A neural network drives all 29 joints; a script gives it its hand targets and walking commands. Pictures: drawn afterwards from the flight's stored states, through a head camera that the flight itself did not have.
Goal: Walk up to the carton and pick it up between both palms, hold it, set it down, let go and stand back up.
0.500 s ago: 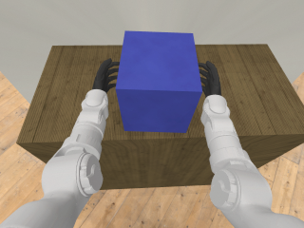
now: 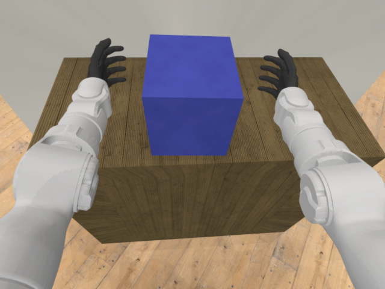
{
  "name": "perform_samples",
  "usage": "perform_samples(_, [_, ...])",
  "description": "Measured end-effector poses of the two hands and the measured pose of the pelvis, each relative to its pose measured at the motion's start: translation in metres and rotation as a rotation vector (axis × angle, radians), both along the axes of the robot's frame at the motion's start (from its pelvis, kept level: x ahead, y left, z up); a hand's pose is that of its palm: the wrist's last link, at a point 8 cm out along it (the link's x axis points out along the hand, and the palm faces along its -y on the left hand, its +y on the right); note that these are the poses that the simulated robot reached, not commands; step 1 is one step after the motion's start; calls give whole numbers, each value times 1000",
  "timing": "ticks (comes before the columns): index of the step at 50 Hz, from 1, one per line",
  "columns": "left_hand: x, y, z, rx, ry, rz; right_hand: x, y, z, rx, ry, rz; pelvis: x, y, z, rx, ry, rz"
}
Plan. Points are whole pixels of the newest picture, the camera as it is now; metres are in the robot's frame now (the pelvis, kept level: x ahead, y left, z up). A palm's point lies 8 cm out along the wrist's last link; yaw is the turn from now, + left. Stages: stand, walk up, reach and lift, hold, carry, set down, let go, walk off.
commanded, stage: set down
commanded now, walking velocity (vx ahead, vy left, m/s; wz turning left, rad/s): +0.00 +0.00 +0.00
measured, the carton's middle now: (189, 97) +0.55 -0.01 +0.06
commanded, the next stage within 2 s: none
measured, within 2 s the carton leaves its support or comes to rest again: neither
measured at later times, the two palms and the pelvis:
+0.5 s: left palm (82, 40) +0.51 +0.18 +0.23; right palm (295, 63) +0.48 -0.19 +0.21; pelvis +0.00 +0.00 +0.01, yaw +1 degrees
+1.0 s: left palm (85, 101) +0.44 +0.18 +0.16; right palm (290, 113) +0.41 -0.19 +0.15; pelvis +0.00 +0.00 +0.01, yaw +1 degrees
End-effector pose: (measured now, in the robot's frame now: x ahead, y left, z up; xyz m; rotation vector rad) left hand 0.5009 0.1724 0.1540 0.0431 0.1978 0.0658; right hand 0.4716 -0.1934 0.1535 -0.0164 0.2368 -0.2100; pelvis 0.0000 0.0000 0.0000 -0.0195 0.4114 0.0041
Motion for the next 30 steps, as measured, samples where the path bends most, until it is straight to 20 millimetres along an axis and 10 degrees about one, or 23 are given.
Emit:
perform_samples(21, [7,13,73,-18,-35,17,6,6,53,8,8,2,-2,-4,3,5,-24,22])
perform_samples(30, [5,9,63,-13,-11,-28,1,-1,47,-3,13,-29,10,-4,9,2,-120,24])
